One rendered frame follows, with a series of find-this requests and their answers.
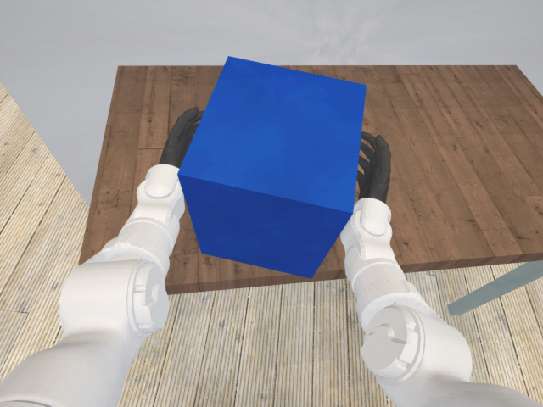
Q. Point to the left robot forearm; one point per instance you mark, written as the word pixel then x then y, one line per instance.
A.
pixel 152 229

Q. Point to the left robot hand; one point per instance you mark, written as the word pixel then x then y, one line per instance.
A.
pixel 180 137

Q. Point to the right robot hand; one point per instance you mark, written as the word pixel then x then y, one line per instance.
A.
pixel 374 183

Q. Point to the table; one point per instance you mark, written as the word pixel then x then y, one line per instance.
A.
pixel 466 180

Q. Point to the robot left upper arm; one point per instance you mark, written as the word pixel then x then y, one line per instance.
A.
pixel 108 309

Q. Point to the right robot forearm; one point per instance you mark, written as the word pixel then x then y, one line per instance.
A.
pixel 370 265

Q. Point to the robot right upper arm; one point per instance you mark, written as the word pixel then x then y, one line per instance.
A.
pixel 419 361

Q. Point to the carton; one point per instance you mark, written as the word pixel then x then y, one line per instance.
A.
pixel 269 178

